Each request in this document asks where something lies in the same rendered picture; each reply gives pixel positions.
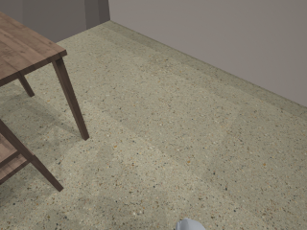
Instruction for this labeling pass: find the right robot thigh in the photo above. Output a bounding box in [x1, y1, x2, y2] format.
[176, 218, 206, 230]

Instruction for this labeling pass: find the chair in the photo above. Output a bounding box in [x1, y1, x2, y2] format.
[0, 119, 64, 192]

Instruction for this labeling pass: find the table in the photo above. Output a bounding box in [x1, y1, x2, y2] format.
[0, 11, 89, 141]

